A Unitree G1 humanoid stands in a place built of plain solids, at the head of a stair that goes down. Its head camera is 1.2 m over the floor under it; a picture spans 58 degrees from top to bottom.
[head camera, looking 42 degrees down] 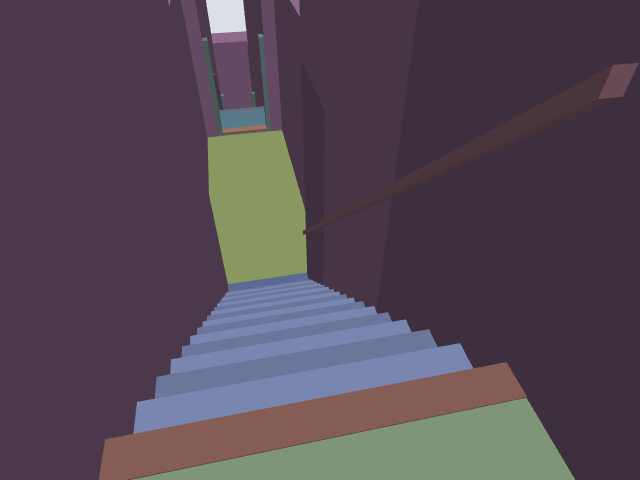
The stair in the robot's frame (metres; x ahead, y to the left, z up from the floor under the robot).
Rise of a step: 0.21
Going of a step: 0.22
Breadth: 1.20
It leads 12 degrees to the left of straight ahead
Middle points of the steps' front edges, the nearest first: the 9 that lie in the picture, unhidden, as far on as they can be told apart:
0.64 0.00 0.00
0.86 0.05 -0.21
1.08 0.09 -0.42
1.30 0.14 -0.64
1.52 0.18 -0.85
1.74 0.23 -1.06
1.96 0.27 -1.28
2.18 0.32 -1.49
2.40 0.36 -1.70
